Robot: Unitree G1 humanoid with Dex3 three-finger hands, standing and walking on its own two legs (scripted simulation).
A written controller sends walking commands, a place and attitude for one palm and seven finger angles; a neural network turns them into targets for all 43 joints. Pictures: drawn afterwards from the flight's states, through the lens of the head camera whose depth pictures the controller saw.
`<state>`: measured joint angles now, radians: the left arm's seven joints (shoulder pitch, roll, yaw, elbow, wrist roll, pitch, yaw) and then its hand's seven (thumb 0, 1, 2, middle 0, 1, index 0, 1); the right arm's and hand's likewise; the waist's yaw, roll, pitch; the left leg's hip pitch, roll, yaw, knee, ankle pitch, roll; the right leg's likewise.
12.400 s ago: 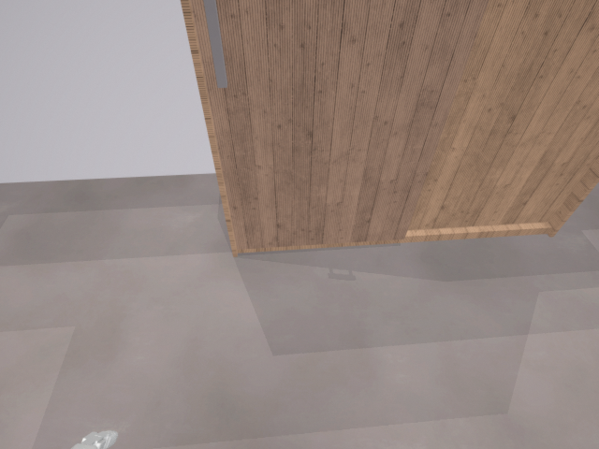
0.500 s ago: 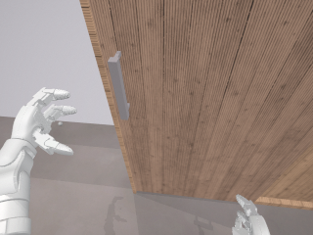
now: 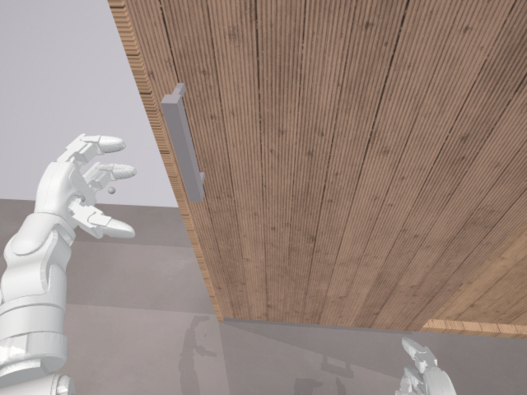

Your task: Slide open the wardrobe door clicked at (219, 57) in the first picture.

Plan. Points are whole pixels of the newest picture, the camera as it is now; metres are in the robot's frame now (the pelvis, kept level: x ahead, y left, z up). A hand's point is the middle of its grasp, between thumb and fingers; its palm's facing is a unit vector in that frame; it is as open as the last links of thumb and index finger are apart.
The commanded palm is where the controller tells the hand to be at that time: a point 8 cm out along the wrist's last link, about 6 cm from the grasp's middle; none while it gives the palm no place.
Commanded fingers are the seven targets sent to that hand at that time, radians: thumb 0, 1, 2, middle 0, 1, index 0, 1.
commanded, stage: move the hooked fingers beside the handle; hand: left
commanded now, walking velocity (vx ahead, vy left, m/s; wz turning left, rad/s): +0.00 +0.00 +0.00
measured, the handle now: (189, 147) +0.47 +0.17 +0.13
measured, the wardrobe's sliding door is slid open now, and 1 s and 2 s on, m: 0.00 0.00 0.00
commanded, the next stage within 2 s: feel for the door with the fingertips in 1.56 s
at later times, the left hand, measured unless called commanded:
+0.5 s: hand (132, 168) +0.40 +0.24 +0.15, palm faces +0.03 -1.00 -0.03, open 14.0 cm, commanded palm +0.38 +0.28 +0.14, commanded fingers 0.00 -0.50 0.30 -0.30 -1.20 -0.30 -1.20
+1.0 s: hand (145, 163) +0.42 +0.22 +0.14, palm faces +0.03 -1.00 -0.02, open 14.0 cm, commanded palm +0.39 +0.27 +0.14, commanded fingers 0.00 -0.50 0.30 -0.30 -1.20 -0.30 -1.20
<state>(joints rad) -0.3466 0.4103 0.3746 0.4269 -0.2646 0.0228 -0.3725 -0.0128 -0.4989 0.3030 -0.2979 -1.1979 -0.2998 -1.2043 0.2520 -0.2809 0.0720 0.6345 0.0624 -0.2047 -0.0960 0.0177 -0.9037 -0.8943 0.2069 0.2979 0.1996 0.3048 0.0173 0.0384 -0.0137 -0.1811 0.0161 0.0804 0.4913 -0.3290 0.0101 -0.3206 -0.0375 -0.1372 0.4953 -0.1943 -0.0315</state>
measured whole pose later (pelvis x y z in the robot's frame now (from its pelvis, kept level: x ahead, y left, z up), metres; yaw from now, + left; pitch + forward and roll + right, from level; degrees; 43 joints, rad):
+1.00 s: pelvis +0.01 +0.00 +0.00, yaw -1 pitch +6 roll +0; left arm -0.56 0.42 0.37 0.73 -0.21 -0.11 -0.32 -0.01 -0.50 0.30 -0.30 -1.20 -0.30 -1.20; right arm 0.35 -0.29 0.05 0.64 0.05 -0.10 -0.06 0.02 -0.91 -0.89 0.21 0.30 0.20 0.30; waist -0.04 0.03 -0.04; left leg -0.26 0.02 0.10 0.51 -0.34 0.02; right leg -0.41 -0.03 -0.11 0.51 -0.20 -0.03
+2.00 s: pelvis +0.00 +0.00 +0.00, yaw -1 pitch +5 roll +0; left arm -0.58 0.36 0.30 0.73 -0.21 -0.11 -0.27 -0.01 -0.50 0.30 -0.30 -1.20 -0.30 -1.20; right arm 0.30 -0.28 0.05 0.64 0.06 -0.11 -0.07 0.01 -0.91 -0.89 0.21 0.30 0.20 0.30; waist -0.02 0.03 -0.04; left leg -0.26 0.02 0.09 0.52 -0.34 0.01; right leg -0.40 -0.03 -0.12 0.51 -0.20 -0.03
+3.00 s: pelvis +0.00 +0.01 +0.00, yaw -1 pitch +4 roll +0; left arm -0.56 0.30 0.25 0.66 -0.20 -0.10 -0.20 -0.01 -0.50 0.30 -0.30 -1.20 -0.30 -1.20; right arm 0.28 -0.27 0.05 0.65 0.05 -0.11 -0.06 0.01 -0.91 -0.89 0.21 0.30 0.20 0.30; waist -0.01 0.03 -0.04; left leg -0.24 0.01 0.09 0.50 -0.34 0.02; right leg -0.38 -0.04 -0.12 0.50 -0.19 -0.02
